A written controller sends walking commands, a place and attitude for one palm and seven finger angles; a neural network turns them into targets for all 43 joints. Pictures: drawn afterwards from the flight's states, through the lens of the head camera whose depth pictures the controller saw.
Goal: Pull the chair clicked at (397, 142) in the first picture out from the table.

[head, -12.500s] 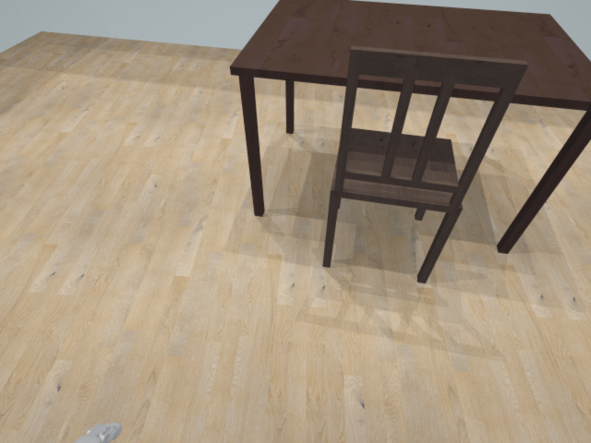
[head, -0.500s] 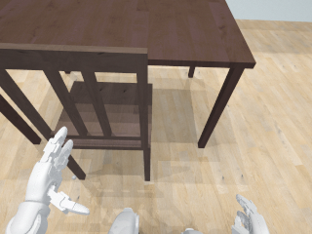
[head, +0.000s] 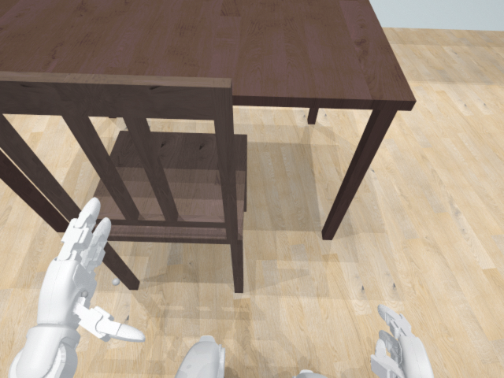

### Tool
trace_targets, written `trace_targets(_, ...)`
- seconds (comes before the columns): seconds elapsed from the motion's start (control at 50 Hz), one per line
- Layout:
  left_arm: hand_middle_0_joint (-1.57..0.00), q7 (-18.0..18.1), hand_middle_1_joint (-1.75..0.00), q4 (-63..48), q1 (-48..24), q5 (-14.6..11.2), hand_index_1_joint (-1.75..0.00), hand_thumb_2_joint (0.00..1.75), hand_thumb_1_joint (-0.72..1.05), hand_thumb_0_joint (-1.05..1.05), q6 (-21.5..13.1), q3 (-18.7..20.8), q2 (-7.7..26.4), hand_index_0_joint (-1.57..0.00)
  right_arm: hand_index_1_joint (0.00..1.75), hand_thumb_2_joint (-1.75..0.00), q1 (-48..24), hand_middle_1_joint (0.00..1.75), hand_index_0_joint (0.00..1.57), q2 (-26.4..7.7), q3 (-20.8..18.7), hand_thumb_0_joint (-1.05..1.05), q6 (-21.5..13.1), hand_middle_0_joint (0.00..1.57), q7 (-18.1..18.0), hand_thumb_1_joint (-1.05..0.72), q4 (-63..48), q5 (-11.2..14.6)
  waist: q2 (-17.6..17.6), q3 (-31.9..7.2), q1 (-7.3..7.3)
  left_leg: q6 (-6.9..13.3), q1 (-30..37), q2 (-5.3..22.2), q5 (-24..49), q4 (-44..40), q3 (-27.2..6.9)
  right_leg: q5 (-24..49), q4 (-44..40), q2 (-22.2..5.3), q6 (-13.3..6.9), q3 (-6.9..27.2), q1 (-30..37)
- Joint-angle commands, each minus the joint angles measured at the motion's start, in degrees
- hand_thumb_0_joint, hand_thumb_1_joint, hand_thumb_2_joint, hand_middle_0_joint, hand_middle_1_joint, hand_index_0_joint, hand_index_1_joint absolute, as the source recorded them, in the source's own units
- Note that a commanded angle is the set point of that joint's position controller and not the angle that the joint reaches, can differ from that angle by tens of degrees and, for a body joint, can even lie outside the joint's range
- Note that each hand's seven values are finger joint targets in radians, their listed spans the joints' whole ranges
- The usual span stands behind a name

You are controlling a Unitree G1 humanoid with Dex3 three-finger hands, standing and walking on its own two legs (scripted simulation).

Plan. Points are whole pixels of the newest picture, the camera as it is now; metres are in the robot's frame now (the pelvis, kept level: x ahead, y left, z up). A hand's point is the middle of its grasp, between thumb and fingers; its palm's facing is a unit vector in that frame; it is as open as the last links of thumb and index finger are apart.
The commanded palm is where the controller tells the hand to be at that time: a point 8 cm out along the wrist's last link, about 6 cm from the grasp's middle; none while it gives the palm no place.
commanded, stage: aim the fingers beside a spindle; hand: left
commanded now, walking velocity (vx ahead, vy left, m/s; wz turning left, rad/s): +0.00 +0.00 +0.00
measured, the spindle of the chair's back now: (109, 175) +0.47 +0.31 -0.01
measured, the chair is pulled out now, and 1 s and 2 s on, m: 0.00 0.00 0.00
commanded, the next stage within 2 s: none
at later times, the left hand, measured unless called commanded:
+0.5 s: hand (132, 269) +0.27 +0.20 +0.03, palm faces -0.01 -1.00 -0.04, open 16.9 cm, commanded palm +0.25 +0.26 +0.03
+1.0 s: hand (143, 254) +0.31 +0.20 +0.00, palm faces +0.01 -1.00 -0.05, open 16.9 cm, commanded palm +0.28 +0.25 +0.01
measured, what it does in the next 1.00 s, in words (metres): stands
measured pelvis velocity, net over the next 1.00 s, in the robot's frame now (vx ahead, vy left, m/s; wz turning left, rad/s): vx -0.01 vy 0.00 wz -0.02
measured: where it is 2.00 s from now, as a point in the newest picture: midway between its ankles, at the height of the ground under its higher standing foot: outside the picture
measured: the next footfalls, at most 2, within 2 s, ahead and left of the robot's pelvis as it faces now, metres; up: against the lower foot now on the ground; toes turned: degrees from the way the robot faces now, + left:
none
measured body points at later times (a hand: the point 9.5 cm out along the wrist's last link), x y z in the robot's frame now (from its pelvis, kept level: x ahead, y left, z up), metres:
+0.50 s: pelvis +0.00 +0.00 -0.01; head +0.07 +0.01 +0.43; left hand +0.27 +0.25 +0.03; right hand +0.15 -0.25 -0.10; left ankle +0.08 +0.12 -0.65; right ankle -0.04 -0.12 -0.65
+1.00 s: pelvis -0.01 +0.00 -0.03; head +0.08 +0.02 +0.41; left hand +0.30 +0.25 +0.01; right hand +0.14 -0.25 -0.12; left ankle +0.08 +0.12 -0.65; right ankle -0.04 -0.12 -0.65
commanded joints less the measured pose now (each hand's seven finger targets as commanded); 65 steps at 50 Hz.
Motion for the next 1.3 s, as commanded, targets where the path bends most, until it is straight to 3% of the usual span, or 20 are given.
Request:
trace_targets(0.0,-0.06,-2.29,-0.08,-7.13,-6.50,-0.86,-0.08,0.30,-0.50,0.00,-2.81,3.94,8.06,-0.06,0.30,-0.90,-1.20,0.30,0.20,-8.67,-3.42,0.00,-2.54,0.20,-1.05,-0.90,-7.66,0.19,-1.40,-10.30,-1.57,2.51,16.91,-1.61,7.42,-5.93,0.09,14.86,-11.28,0.76,0.10,2.37,-4.06)
trace_targets(0.1,-0.06,-3.14,-0.08,-10.49,-7.36,-1.72,-0.08,0.30,-0.50,0.00,-3.27,5.60,9.64,-0.06,0.30,-0.90,-1.34,0.30,0.20,-8.52,-3.52,0.00,-2.74,0.20,-1.13,-0.90,-7.89,0.03,1.19,-14.94,-0.37,2.58,19.46,-1.64,11.49,-5.48,0.22,19.15,-10.12,0.63,-0.08,2.28,-2.12)
trace_targets(0.16,-0.06,-2.11,-0.08,-10.19,-9.42,-1.41,-0.08,0.30,-0.50,0.00,-4.23,5.83,9.62,-0.06,0.30,-0.90,-1.48,0.30,0.20,-8.25,-3.49,0.00,-2.73,0.20,-1.05,-0.90,-7.40,-0.08,1.66,-13.89,-0.70,2.38,18.96,-1.46,10.83,-5.20,0.06,17.90,-9.46,0.70,-0.09,1.90,-4.06)
trace_targets(0.22,-0.06,-1.46,-0.08,-6.45,-10.45,-1.00,-0.08,0.30,-0.50,0.00,-4.41,6.46,9.71,-0.06,0.30,-0.90,-1.29,0.30,0.20,-8.54,-3.61,0.00,-2.24,0.20,-0.89,-0.90,-6.86,-0.17,-0.40,-11.85,-1.31,2.37,16.47,-1.39,8.95,-4.54,0.05,16.21,-9.18,0.86,0.00,2.04,-5.76)
trace_targets(0.32,-0.06,-2.40,-0.08,-5.71,-9.81,-1.13,-0.08,0.30,-0.50,0.00,-3.59,4.73,8.56,-0.06,0.30,-0.90,-1.03,0.30,0.20,-8.93,-3.75,0.00,-2.07,0.20,-0.59,-0.90,-7.39,-0.08,0.95,-14.61,-0.72,2.39,17.63,-1.41,10.15,-4.55,0.21,17.60,-8.76,0.73,-0.14,2.21,-4.95)
trace_targets(0.38,-0.06,-2.30,-0.08,-6.08,-10.50,-0.85,-0.08,0.30,-0.50,0.00,-3.46,5.52,9.91,-0.06,0.30,-0.90,-0.75,0.30,0.20,-9.12,-3.83,0.00,-1.82,0.20,-0.60,-0.90,-7.20,-0.14,1.32,-15.90,-0.58,2.42,17.81,-1.24,10.90,-4.30,-0.03,17.92,-8.10,0.88,-0.28,1.97,-5.00)
trace_targets(0.46,-0.06,-0.89,-0.08,-6.88,-10.90,-0.82,-0.08,0.30,-0.50,0.00,-4.41,5.60,9.21,-0.06,0.30,-0.90,-0.88,0.30,0.20,-8.86,-3.96,0.00,-1.68,0.20,-0.37,-0.90,-7.18,-0.26,1.06,-15.86,-0.44,2.20,17.89,-1.17,10.71,-4.24,-0.21,17.25,-7.48,0.85,-0.27,1.54,-6.08)
trace_targets(0.54,-0.06,0.30,-0.08,-4.43,-14.49,-0.16,-0.08,0.30,-0.50,0.00,-5.29,4.69,8.58,-0.06,0.30,-0.90,-0.73,0.30,0.20,-9.03,-3.75,0.00,-1.26,0.20,-0.23,-0.90,-6.72,-0.46,-0.09,-13.65,-1.54,2.18,15.64,-1.07,7.04,-3.66,-0.49,13.36,-7.28,0.95,-0.20,1.65,-9.09)
trace_targets(0.64,-0.06,-0.22,-0.08,-2.36,-15.94,0.40,-0.08,0.30,-0.50,0.00,-5.27,4.72,9.17,-0.06,0.30,-0.90,-0.56,0.30,0.20,-9.52,-3.71,0.00,-0.68,0.20,-0.19,-0.90,-6.94,-0.40,0.06,-14.77,-1.30,2.11,15.11,-1.01,5.59,-3.41,-0.59,11.76,-6.67,1.03,-0.42,1.70,-9.90)
trace_targets(0.66,-0.06,-0.46,-0.08,-3.04,-17.79,0.50,-0.08,0.30,-0.50,0.00,-5.31,2.93,8.04,-0.06,0.30,-0.90,-0.81,0.30,0.20,-9.46,-3.54,0.00,-0.71,0.20,-0.19,-0.90,-7.18,-0.32,1.08,-14.57,-1.72,2.14,15.15,-1.06,4.88,-3.34,-0.60,11.00,-6.65,0.96,-0.44,1.81,-10.59)
trace_targets(0.74,-0.06,0.07,-0.08,-4.86,-18.13,0.59,-0.08,0.30,-0.50,0.00,-5.40,2.38,7.70,-0.06,0.30,-0.90,-0.47,0.30,0.20,-9.41,-3.63,0.00,-0.73,0.20,-0.10,-0.90,-7.36,-0.43,2.65,-17.74,-1.22,2.03,17.97,-0.85,7.14,-3.32,-1.09,12.38,-5.95,0.90,-0.64,1.40,-10.60)
trace_targets(0.78,-0.06,0.87,-0.08,-4.14,-18.59,0.98,-0.08,0.30,-0.50,0.00,-5.26,3.41,8.88,-0.06,0.30,-0.90,-0.18,0.30,0.20,-9.52,-3.63,0.00,-0.53,0.20,-0.12,-0.90,-6.86,-0.60,1.62,-17.93,-1.24,2.07,17.47,-0.70,7.86,-2.85,-1.34,12.94,-5.41,1.10,-0.69,1.31,-10.76)
trace_targets(0.86,-0.06,1.86,-0.08,1.71,-23.22,1.63,-0.08,0.30,-0.50,0.00,-4.65,4.09,8.97,-0.06,0.30,-0.90,-0.40,0.30,0.20,-9.64,-3.37,0.00,0.51,0.20,-0.08,-0.90,-6.36,-0.71,-1.15,-14.03,-2.18,2.06,12.41,-0.99,2.80,-1.93,-0.97,9.20,-5.34,1.17,-0.40,1.65,-13.27)
trace_targets(0.88,-0.06,2.11,-0.08,2.81,-24.02,1.95,-0.08,0.30,-0.50,0.00,-4.78,5.81,10.98,-0.06,0.30,-0.90,-0.11,0.30,0.20,-9.76,-3.36,0.00,0.75,0.20,-0.18,-0.90,-6.18,-0.71,-0.75,-13.51,-1.76,2.02,11.42,-0.91,2.31,-1.78,-0.99,8.68,-5.08,1.31,-0.63,1.71,-13.27)
trace_targets(0.94,-0.06,1.90,-0.08,1.28,-25.60,2.16,-0.08,0.30,-0.50,0.00,-5.25,4.28,9.41,-0.06,0.30,-0.90,-0.42,0.30,0.20,-9.61,-3.41,0.00,0.96,0.20,0.05,-0.90,-6.92,-0.75,2.90,-17.47,-1.12,1.74,14.73,-0.99,3.98,-1.91,-0.96,9.73,-4.27,1.05,-0.91,1.61,-13.38)
trace_targets(1.0,-0.06,1.65,-0.08,-1.15,-24.31,1.71,-0.08,0.30,-0.50,0.00,-5.37,2.94,8.45,-0.06,0.30,-0.90,-0.06,0.30,0.20,-9.68,-3.65,0.00,0.88,0.20,0.36,-0.90,-7.22,-0.75,3.58,-21.33,-1.01,1.70,18.45,-0.57,8.17,-1.69,-1.28,12.77,-4.02,1.08,-0.94,1.43,-12.78)
trace_targets(1.16,-0.06,2.44,-0.08,5.50,-28.00,2.61,-0.08,0.30,-0.50,0.00,-5.01,3.17,8.27,-0.06,0.30,-0.90,0.59,0.30,0.20,-9.92,-3.73,0.00,2.37,0.20,0.52,-0.90,-5.77,-0.87,-0.76,-16.49,-2.55,1.90,12.22,-0.72,5.68,0.27,-0.99,11.86,-3.06,1.22,-0.54,1.50,-15.19)
trace_targets(1.24,-0.06,2.49,-0.08,5.48,-29.73,2.45,-0.08,0.30,-0.50,0.00,-6.43,5.75,10.59,-0.06,0.30,-0.90,0.63,0.30,0.20,-9.83,-3.79,0.00,2.78,0.20,0.49,-0.90,-5.88,-1.04,0.21,-19.36,-1.62,1.88,12.21,-0.89,6.87,1.05,-0.45,13.14,-2.41,1.22,-0.72,2.10,-13.88)
trace_targets(1.26,-0.06,2.41,-0.08,4.03,-30.52,2.50,-0.08,0.30,-0.50,0.00,-6.93,5.69,11.02,-0.06,0.30,-0.90,0.60,0.30,0.20,-9.85,-3.77,0.00,2.78,0.20,0.52,-0.90,-6.07,-1.10,2.20,-20.94,-1.24,1.81,13.25,-0.88,7.72,1.15,-0.44,13.50,-2.01,1.17,-0.88,2.18,-13.87)
trace_targets(1.28,-0.06,2.47,-0.08,3.44,-31.17,2.81,-0.08,0.30,-0.50,0.00,-7.22,5.22,11.06,-0.06,0.30,-0.90,0.70,0.30,0.20,-9.92,-3.85,0.00,2.78,0.20,0.50,-0.90,-5.91,-1.15,2.27,-21.67,-1.70,1.85,14.08,-0.69,8.47,1.35,-0.82,13.88,-1.59,1.27,-0.94,1.97,-14.35)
